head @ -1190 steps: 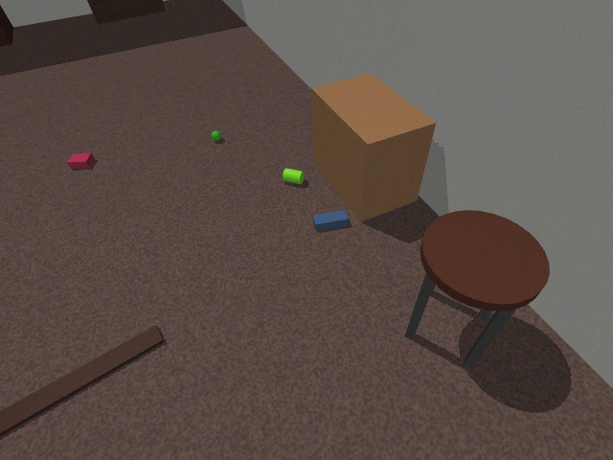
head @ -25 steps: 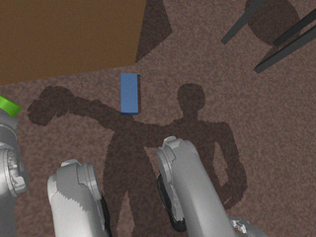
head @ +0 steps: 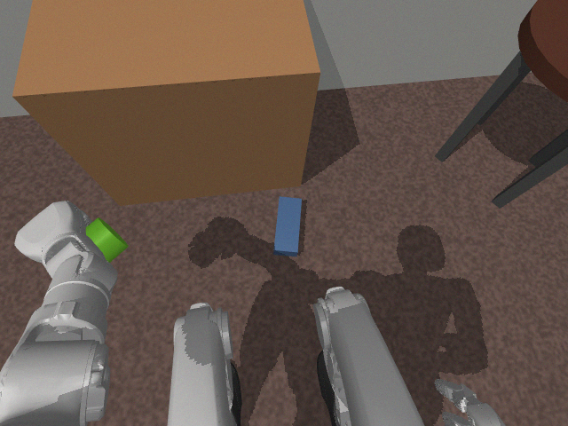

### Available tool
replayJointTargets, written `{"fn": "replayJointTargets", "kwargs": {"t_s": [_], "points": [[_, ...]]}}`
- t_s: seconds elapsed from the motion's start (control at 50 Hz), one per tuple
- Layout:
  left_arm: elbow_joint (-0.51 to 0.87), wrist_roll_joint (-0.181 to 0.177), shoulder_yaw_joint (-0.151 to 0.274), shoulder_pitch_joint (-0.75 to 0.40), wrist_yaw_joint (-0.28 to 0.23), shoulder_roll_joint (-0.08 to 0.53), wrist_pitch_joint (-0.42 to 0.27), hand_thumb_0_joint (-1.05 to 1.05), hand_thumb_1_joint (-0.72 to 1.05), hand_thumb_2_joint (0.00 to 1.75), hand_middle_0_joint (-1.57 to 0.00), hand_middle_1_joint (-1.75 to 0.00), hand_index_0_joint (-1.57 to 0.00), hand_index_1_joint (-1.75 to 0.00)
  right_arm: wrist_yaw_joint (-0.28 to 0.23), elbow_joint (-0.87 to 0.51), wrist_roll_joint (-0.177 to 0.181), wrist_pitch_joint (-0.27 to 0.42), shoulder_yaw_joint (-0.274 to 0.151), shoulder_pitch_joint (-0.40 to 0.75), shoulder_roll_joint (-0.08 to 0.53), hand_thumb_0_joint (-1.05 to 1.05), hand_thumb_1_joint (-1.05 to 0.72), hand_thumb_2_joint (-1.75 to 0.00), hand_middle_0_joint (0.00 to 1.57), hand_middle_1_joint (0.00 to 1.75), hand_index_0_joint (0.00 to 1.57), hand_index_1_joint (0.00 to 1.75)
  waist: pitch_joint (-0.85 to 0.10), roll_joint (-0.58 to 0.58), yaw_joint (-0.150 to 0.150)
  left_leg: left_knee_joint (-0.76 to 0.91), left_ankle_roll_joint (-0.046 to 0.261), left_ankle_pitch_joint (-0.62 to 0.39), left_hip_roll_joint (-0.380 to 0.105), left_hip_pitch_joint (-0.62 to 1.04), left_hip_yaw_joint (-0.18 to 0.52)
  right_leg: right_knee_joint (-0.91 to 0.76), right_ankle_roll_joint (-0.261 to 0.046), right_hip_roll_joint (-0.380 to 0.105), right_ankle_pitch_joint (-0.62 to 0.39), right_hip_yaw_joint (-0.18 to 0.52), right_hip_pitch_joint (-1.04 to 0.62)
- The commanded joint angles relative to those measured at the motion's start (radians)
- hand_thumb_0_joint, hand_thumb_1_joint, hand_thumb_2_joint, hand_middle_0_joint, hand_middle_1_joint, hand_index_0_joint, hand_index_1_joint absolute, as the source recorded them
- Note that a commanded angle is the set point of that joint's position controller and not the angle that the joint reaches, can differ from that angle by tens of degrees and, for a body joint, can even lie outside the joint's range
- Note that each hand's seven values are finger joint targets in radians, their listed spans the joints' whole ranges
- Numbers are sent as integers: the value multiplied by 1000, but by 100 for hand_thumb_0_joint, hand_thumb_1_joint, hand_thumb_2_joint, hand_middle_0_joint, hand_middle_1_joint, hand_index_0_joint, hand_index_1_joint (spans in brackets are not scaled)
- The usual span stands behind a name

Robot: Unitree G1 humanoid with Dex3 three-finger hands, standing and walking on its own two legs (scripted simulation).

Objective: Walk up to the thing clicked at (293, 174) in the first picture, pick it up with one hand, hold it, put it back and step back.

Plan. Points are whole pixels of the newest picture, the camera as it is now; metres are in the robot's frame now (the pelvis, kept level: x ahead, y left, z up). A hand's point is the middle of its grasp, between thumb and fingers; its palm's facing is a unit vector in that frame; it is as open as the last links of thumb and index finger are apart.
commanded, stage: lift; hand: left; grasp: from above
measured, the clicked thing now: (90, 251) +0.42 +0.31 -0.14
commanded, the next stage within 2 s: hold in 0.96 s
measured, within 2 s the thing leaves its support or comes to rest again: neither
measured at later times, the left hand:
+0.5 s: hand (8, 215) +0.38 +0.27 +0.10, palm faces -0.28 -0.33 -0.90, open 9.2 cm
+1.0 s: hand out of the picture +0.39 +0.26 +0.20, palm faces -0.27 -0.37 -0.89, open 9.1 cm
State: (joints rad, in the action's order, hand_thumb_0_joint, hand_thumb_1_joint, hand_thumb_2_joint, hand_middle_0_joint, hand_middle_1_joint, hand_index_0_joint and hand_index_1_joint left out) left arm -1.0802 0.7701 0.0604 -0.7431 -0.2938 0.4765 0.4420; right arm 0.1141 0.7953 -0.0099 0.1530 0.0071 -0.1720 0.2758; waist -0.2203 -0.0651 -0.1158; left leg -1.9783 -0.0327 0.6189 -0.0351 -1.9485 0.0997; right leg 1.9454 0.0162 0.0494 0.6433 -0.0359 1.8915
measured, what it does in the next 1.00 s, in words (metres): rises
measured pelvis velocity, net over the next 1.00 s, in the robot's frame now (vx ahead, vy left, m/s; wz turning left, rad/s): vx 0.08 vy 0.00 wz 0.07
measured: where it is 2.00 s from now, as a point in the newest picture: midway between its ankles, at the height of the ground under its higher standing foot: (286, 423)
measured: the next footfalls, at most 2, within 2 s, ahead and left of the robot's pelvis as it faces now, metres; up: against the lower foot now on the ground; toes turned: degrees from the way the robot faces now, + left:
none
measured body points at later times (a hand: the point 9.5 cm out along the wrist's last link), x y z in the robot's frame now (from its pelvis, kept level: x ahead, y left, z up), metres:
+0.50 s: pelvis +0.05 -0.01 +0.19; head +0.14 +0.00 +0.63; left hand +0.39 +0.29 +0.15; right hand +0.15 -0.26 +0.06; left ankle +0.09 +0.14 -0.42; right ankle +0.09 -0.12 -0.42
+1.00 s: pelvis +0.08 +0.00 +0.27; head +0.14 +0.00 +0.72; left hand +0.41 +0.28 +0.25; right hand +0.17 -0.26 +0.14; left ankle +0.09 +0.14 -0.42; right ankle +0.09 -0.12 -0.42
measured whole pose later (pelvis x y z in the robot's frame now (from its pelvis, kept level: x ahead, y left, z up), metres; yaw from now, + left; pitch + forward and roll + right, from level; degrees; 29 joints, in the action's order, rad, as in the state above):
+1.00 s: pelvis +0.08 +0.00 +0.27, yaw +4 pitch +13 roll +0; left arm -1.09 0.62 -0.10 -0.58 -0.35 0.24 0.64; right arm 0.00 0.86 0.04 0.14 0.01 -0.27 0.25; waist -0.12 -0.03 -0.07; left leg -0.83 -0.03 0.38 -0.04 -0.68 0.02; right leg 0.83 0.00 0.02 0.40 0.01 0.65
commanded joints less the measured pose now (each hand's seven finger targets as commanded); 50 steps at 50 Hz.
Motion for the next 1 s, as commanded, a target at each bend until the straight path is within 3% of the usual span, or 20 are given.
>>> {"fn": "replayJointTargets", "kwargs": {"t_s": [0.0,0.04,0.1,0.2,0.24,0.28,0.32,0.44,0.52,0.58,0.74,0.76,0.86,0.88,0.92,0.94,0.98], "points": [[207,17,-17,-288,-35,217,46,0,58,46,-99,-51,-101,-49,-60,-61,21,19,-52,-107,174,0,-90,-90,20,30,20,30,-546,-114,-12,370,42,-34,21,569,-50,-389,-49,25,-63,-46,-373],[237,15,-15,-272,-40,232,62,0,58,48,-99,-51,-101,-49,-82,-58,26,17,-49,-90,171,0,-90,-90,20,30,20,30,-544,-106,-1,428,40,-17,20,633,-43,-440,-49,25,-46,-41,-418],[265,-1,-49,-235,-43,182,82,0,58,45,-101,-47,-102,-46,-106,-57,36,19,-42,-66,151,0,-90,-90,20,30,20,30,-512,-91,2,493,42,-11,23,680,-60,-529,-47,27,-23,-19,-514],[304,-13,-61,-218,-55,165,107,0,54,45,-97,-48,-98,-47,-143,-34,50,16,-43,-61,151,0,-90,-90,20,30,20,30,-507,-129,18,633,27,-85,16,885,-44,-610,-49,15,-122,-31,-623],[322,-19,-93,-216,-63,122,117,0,55,43,-98,-48,-99,-46,-153,-25,54,18,-39,-66,139,0,-90,-90,20,30,20,30,-471,-96,-2,668,35,-115,13,923,-61,-681,-45,18,-157,-24,-693],[288,-38,-101,-201,-74,87,130,0,51,43,-95,-48,-96,-46,-161,-9,55,21,-38,-68,132,0,-89,-90,20,30,20,30,-429,-67,-5,714,39,-126,15,943,-72,-746,-41,17,-167,-11,-763],[268,-50,-101,-184,-82,81,138,0,49,44,-94,-48,-95,-47,-168,-3,57,24,-36,-63,122,0,-90,-90,20,30,20,30,-400,-60,13,766,37,-131,16,987,-73,-793,-42,15,-166,-8,-824],[189,-60,-130,-178,-77,42,146,0,52,41,-94,-49,-96,-47,-186,3,57,25,-32,-90,107,0,-89,-90,20,30,20,30,-336,-13,8,868,42,-274,24,1093,-94,-915,-31,11,-306,2,-994],[140,-71,-141,-182,-87,6,158,0,56,42,-95,-54,-98,-50,-183,3,53,25,-26,-116,103,0,-89,-90,20,30,20,30,-306,15,14,936,47,-342,36,1143,-115,-997,-20,6,-398,17,-1110],[99,-90,-123,-166,-106,3,171,0,58,42,-95,-55,-99,-51,-177,-7,48,25,-28,-122,104,0,-89,-90,20,30,20,30,-294,6,38,1001,39,-387,36,1214,-117,-1040,-26,5,-429,9,-1179],[85,-106,-127,-216,-135,-30,200,0,57,40,-93,-55,-97,-50,-147,-1,45,17,-32,-143,112,0,-89,-89,20,30,20,30,-285,35,34,1103,43,-517,37,1354,-120,-1139,-17,-4,-591,18,-1324],[105,-112,-119,-232,-135,-8,198,0,58,40,-94,-54,-98,-49,-144,-3,45,17,-33,-141,115,0,-89,-89,20,30,20,30,-273,27,38,1121,40,-515,39,1367,-124,-1153,-17,-5,-587,20,-1341],[133,-110,-141,-205,-108,-35,204,0,54,33,-92,-49,-95,-45,-128,-5,52,17,-38,-149,119,0,-89,-89,20,30,20,30,-279,24,42,1187,40,-575,39,1466,-122,-1200,-19,-6,-628,17,-1401],[124,-108,-156,-201,-100,-50,204,0,54,32,-92,-48,-96,-44,-127,-9,54,17,-37,-146,122,0,-89,-89,20,30,20,30,-253,40,34,1203,41,-563,38,1476,-120,-1213,-19,-6,-614,15,-1402],[134,-102,-147,-186,-90,-24,193,0,54,31,-91,-48,-95,-44,-125,-13,52,18,-40,-142,122,0,-89,-89,20,30,20,30,-225,17,49,1231,36,-556,41,1487,-122,-1236,-23,-6,-586,16,-1413],[133,-100,-162,-167,-80,-47,194,0,53,29,-90,-49,-94,-44,-124,-17,54,18,-39,-138,120,0,-89,-89,20,30,20,30,-218,35,44,1243,39,-548,40,1500,-121,-1249,-21,-6,-579,15,-1421],[161,-90,-169,-155,-69,-36,184,0,54,31,-91,-49,-95,-44,-123,-34,58,19,-37,-120,121,0,-89,-89,20,30,20,30,-197,35,53,1272,37,-525,45,1510,-125,-1273,-20,-8,-563,21,-1444]]}}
